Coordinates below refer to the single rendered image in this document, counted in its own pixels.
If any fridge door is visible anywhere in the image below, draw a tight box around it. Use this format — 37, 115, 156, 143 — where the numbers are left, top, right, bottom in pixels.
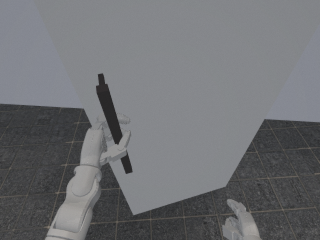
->
33, 0, 320, 215

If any robot right hand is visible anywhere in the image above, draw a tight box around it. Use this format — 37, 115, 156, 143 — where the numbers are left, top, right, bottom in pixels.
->
222, 199, 260, 240

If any robot left hand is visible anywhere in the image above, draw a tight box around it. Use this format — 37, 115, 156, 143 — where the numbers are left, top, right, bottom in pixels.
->
80, 111, 131, 170

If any robot left forearm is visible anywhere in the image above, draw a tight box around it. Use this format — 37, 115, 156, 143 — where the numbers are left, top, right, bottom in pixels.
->
45, 164, 102, 240

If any handle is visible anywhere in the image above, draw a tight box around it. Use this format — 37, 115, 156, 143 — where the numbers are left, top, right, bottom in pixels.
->
96, 73, 133, 174

